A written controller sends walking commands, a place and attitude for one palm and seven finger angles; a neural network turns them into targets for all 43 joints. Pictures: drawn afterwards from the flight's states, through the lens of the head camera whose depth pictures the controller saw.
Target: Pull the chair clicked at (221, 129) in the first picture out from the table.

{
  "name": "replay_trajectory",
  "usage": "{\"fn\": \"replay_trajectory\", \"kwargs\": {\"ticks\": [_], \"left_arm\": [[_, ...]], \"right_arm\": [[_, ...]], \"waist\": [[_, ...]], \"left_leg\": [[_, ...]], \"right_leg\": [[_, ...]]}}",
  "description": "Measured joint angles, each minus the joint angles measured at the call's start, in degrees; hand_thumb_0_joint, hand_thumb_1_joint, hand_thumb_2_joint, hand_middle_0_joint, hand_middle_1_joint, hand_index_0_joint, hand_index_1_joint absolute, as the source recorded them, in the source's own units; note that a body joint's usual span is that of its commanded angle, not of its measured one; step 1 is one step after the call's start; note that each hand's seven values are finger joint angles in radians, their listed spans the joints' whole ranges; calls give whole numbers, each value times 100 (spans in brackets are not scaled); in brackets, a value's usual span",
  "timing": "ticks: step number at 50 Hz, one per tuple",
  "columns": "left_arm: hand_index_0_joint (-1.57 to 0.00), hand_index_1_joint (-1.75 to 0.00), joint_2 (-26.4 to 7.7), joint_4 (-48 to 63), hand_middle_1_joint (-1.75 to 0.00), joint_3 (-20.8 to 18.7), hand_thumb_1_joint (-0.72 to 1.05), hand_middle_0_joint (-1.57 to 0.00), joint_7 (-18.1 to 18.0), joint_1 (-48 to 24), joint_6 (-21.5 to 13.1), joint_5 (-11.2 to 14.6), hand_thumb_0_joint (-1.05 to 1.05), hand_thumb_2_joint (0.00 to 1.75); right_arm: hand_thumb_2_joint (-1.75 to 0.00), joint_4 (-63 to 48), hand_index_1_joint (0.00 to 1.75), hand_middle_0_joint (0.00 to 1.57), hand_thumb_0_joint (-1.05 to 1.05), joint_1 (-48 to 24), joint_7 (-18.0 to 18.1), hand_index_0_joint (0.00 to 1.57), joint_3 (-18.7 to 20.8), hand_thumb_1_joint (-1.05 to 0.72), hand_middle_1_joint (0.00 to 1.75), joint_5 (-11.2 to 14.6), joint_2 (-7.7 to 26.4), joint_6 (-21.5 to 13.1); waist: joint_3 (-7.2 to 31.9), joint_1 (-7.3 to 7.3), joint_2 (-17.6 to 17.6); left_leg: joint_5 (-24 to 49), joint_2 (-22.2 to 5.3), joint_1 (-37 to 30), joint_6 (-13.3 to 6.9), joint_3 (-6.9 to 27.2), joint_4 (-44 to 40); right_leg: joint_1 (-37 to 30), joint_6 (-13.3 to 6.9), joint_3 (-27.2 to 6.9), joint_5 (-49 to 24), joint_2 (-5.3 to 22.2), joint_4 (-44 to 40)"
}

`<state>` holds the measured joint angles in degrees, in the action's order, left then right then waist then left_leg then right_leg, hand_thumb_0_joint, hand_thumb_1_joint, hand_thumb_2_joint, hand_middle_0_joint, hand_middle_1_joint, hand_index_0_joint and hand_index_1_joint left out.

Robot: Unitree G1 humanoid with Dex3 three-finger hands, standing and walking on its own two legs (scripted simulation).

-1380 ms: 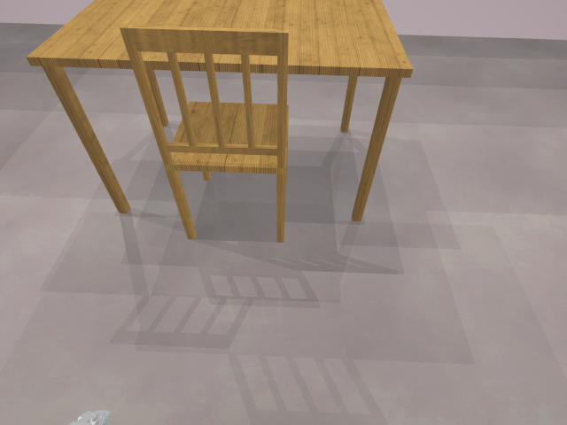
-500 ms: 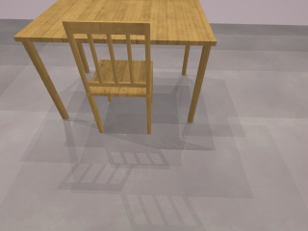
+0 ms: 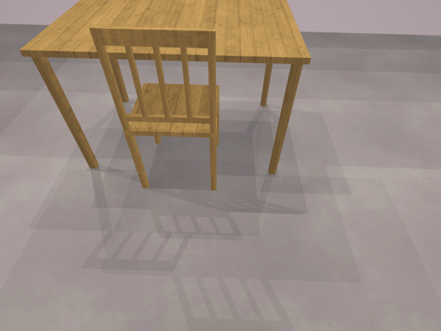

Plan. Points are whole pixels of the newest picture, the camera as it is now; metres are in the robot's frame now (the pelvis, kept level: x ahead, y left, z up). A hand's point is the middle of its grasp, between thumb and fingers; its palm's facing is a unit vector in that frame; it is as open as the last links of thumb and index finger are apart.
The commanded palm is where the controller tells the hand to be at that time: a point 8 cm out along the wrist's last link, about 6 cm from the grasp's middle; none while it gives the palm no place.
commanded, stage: look at it before walking up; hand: left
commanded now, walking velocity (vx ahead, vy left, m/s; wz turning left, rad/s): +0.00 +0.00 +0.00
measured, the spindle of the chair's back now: (162, 84) +0.99 +0.29 -0.10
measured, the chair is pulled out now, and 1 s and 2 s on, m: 0.00 0.00 0.00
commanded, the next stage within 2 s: walk to a spot facing it in 0.06 s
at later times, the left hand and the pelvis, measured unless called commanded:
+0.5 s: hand out of the picture +0.01 +0.25 -0.20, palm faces +0.16 -0.97 -0.20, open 7.4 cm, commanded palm none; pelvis +0.05 +0.05 -0.02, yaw +10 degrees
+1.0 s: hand (124, 271) +0.29 +0.26 -0.19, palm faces +0.20 -0.96 -0.19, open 7.4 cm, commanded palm none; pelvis +0.24 +0.07 -0.03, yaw +11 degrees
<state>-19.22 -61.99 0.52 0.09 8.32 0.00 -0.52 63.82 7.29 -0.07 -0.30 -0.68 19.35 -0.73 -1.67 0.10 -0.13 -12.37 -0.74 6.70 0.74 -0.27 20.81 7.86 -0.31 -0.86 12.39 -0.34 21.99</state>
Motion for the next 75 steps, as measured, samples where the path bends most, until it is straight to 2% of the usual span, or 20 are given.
{"fn": "replay_trajectory", "kwargs": {"ticks": [11,15,19,21,23,25,27,29,31,39,44,48,51,54,59,65,68,70,73,75], "left_arm": [[-20,-30,3,-10,-30,-9,91,-20,-28,16,5,-1,1,89],[-20,-30,160,109,-30,-50,91,-20,-21,166,82,-43,1,89],[-20,-30,356,286,-30,-128,91,-20,-6,507,-15,-85,0,89],[-20,-30,415,281,-30,-155,91,-20,4,698,-66,-105,0,89],[-20,-30,447,228,-30,-181,91,-20,20,868,-63,-104,0,89],[-20,-30,498,182,-30,-209,91,-20,44,1034,-3,-71,0,89],[-20,-30,539,108,-30,-236,91,-20,46,1103,122,-65,1,89],[-20,-30,566,50,-30,-269,91,-20,51,1089,158,-90,1,89],[-20,-30,598,54,-30,-287,91,-20,71,1000,111,-111,1,89],[-19,-30,905,277,-30,-255,91,-20,58,536,-4,-83,1,90],[-19,-30,1011,318,-30,-270,92,-20,21,247,1,-55,1,90],[-19,-30,1039,415,-30,-249,92,-20,10,187,-161,-74,1,90],[-20,-30,1112,441,-30,-249,92,-20,-56,137,-322,-46,0,89],[-20,-30,1124,435,-30,-290,92,-20,-169,206,-245,-20,0,89],[-20,-30,1011,343,-30,-315,93,-20,-175,359,-27,-77,0,89],[-20,-30,965,338,-30,-346,92,-20,-93,586,135,-45,0,89],[-20,-30,889,323,-30,-375,91,-20,-54,646,228,-11,0,89],[-20,-30,860,324,-30,-391,91,-20,-26,659,267,-30,1,89],[-19,-30,836,328,-30,-412,91,-20,21,693,225,-63,1,89],[-19,-30,824,303,-30,-410,91,-20,45,717,191,-74,1,89]], "right_arm": [[-90,-2,30,20,0,3,5,21,-3,-91,30,-10,-11,15],[-90,-87,30,20,0,280,-17,20,16,-91,30,-61,-117,126],[-90,-179,30,20,0,685,-108,20,88,-91,30,-63,-335,226],[-90,-248,30,20,0,829,-171,20,118,-91,30,-50,-460,211],[-90,-341,30,20,0,956,-210,20,138,-91,30,-45,-576,149],[-90,-462,30,20,0,1091,-211,20,170,-91,30,-71,-617,19],[-90,-492,30,20,0,1174,-139,20,202,-91,30,-92,-717,-90],[-90,-456,30,20,0,1307,-73,20,197,-91,30,-84,-855,-144],[-90,-351,30,20,0,1450,-12,20,168,-91,30,-68,-1002,-204],[-90,35,30,20,0,1754,87,21,106,-91,30,-15,-1390,-339],[-90,118,30,20,0,1738,141,21,128,-91,30,-61,-1432,-323],[-90,184,30,20,0,1773,172,21,154,-91,30,-43,-1371,-270],[-90,193,30,20,0,1497,186,21,211,-91,30,32,-1241,-154],[-90,27,30,20,0,1084,185,20,258,-91,30,4,-1118,-24],[-90,-387,30,19,0,550,175,20,273,-92,30,-49,-1020,38],[-90,-598,30,19,0,347,156,20,227,-92,30,-31,-957,-24],[-90,-605,30,19,0,434,165,20,183,-92,30,-63,-1056,-30],[-90,-599,30,19,0,509,187,20,154,-92,30,-86,-1105,-12],[-90,-546,30,20,0,597,211,20,152,-93,30,-109,-1085,-33],[-90,-506,30,20,0,680,186,21,155,-93,30,-130,-1068,-78]], "waist": [[26,8,-8],[160,38,-56],[193,22,25],[147,25,119],[89,51,215],[54,86,206],[18,108,227],[24,137,246],[18,136,258],[-71,95,148],[-196,194,76],[-249,205,-17],[-360,115,-197],[-350,61,-217],[-132,29,-102],[39,-107,-21],[76,-113,152],[82,-108,191],[71,-105,200],[65,-73,185]], "left_leg": [[-9,5,28,0,35,23],[-607,1,375,-77,155,721],[-1407,-63,1070,-144,-110,2226],[-1421,-119,1222,-143,-280,2329],[-1132,-151,1159,-143,-464,1869],[-623,-125,1066,-210,-538,1447],[-605,-34,1110,-357,-581,1692],[-739,59,929,-443,-571,1520],[-621,156,629,-435,-518,1069],[-410,334,-473,-463,-325,-224],[-816,294,-949,-346,-358,-207],[-1568,142,-953,-200,-430,779],[-1844,-29,125,-152,-223,3290],[-1692,-168,1031,-94,-148,4363],[-1330,-392,1609,19,-232,3304],[-650,-343,1033,27,-270,1392],[-385,-261,852,-86,-389,1216],[-395,-239,711,-141,-467,1028],[-288,-216,489,-171,-597,658],[-238,-222,359,-162,-678,466]], "right_leg": [[-6,9,36,3,7,-17],[79,11,211,255,22,255],[-65,14,500,445,164,258],[-188,94,618,536,295,256],[-258,220,735,735,456,430],[-42,243,808,1173,603,1178],[589,163,528,1646,584,2704],[1222,97,389,1444,526,3894],[1692,112,392,986,558,4300],[2525,266,497,68,703,3271],[2277,95,642,-82,549,2046],[1593,-173,772,-598,280,1220],[1560,-373,846,-49,102,1590],[1328,-367,813,-44,-36,1271],[1105,-378,645,-274,-138,683],[974,-234,390,-198,-255,655],[1018,-118,288,378,-179,1073],[1178,-59,258,918,-128,1777],[1355,-15,266,1176,4,2615],[1349,-3,321,1240,100,2755]]}}
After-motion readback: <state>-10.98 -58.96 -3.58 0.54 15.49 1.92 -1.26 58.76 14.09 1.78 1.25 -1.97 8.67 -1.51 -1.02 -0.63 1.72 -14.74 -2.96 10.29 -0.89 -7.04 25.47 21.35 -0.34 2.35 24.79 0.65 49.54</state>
